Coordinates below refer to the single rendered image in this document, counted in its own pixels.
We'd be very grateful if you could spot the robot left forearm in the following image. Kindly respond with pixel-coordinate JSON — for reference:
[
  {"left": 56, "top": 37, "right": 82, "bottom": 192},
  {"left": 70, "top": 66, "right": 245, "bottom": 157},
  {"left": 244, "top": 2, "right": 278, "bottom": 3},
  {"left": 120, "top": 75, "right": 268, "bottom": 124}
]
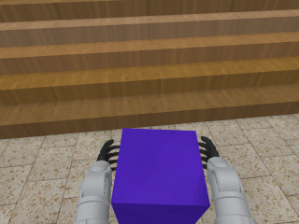
[{"left": 73, "top": 161, "right": 112, "bottom": 224}]

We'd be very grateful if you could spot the robot right forearm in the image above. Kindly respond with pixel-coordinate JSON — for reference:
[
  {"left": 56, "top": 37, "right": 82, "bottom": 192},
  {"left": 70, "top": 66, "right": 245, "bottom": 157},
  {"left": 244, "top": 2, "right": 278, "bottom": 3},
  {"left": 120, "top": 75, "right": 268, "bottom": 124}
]
[{"left": 206, "top": 157, "right": 257, "bottom": 224}]

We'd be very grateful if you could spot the robot right hand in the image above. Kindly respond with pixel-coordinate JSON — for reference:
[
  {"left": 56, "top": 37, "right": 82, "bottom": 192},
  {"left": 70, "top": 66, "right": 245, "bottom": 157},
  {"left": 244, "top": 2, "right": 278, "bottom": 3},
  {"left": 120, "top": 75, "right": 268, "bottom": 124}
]
[{"left": 198, "top": 135, "right": 220, "bottom": 170}]

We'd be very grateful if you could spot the robot left hand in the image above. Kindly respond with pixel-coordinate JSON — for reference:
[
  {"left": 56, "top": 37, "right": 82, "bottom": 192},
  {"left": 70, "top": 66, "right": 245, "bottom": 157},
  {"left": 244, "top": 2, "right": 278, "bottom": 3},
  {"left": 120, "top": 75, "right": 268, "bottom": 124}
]
[{"left": 96, "top": 139, "right": 120, "bottom": 172}]

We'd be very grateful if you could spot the carton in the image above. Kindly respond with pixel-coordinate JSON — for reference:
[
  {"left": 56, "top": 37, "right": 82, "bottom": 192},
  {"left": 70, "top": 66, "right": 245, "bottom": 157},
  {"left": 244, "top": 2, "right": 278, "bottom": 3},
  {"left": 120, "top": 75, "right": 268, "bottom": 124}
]
[{"left": 111, "top": 128, "right": 210, "bottom": 224}]

